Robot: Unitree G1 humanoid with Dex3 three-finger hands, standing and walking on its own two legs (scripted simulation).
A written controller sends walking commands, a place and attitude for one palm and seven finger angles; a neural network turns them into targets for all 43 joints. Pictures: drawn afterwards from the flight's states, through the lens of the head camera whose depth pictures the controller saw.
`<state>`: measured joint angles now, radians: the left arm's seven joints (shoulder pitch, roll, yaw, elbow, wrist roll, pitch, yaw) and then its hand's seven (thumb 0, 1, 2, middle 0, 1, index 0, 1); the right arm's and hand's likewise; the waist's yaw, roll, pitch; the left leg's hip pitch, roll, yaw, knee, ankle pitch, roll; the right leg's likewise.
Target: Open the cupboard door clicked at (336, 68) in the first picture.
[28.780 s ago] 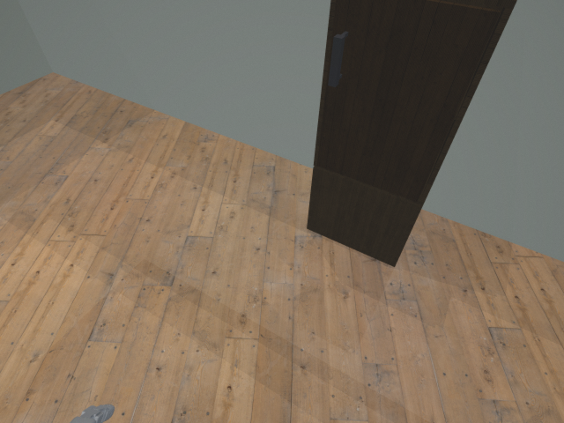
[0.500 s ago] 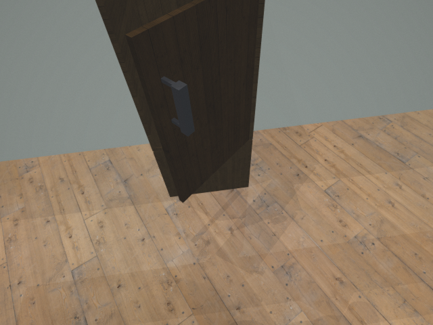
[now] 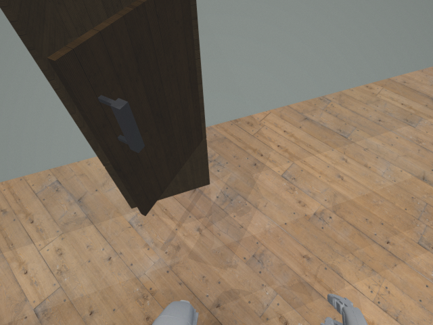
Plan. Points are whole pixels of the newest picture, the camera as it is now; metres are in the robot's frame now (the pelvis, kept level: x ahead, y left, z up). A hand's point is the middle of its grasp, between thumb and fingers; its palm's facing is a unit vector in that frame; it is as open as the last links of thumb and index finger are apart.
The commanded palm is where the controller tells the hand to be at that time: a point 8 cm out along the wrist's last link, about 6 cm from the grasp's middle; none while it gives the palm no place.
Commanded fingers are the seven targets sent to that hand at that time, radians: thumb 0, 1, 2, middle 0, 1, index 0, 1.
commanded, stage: walk to a spot facing it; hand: left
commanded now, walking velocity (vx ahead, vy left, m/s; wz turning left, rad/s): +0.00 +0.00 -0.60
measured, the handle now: (121, 124) +0.47 +0.26 +0.06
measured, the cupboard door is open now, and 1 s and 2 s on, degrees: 42 42 42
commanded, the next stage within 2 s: none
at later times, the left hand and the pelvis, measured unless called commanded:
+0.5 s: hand (125, 296) +0.17 +0.23 -0.17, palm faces -0.31 -0.92 -0.23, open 7.4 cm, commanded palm none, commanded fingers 0.00 0.90 0.90 -0.20 -0.30 -0.20 -0.30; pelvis +0.02 +0.05 +0.00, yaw -21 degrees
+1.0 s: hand (173, 298) +0.18 +0.12 -0.16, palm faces -0.53 -0.82 -0.22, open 7.4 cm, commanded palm none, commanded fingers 0.00 0.90 0.90 -0.20 -0.30 -0.20 -0.30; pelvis +0.02 +0.01 +0.00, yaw -36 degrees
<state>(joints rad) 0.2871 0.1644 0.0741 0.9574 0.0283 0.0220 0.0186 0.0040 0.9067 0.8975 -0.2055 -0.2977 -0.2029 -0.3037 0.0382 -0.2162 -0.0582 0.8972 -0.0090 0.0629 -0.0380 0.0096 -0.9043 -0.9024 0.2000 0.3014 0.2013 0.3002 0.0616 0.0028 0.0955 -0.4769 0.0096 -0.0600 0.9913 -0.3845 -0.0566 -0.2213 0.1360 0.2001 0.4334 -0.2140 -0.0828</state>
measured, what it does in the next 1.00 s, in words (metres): steps on the spot, turning right: left foot, then right foot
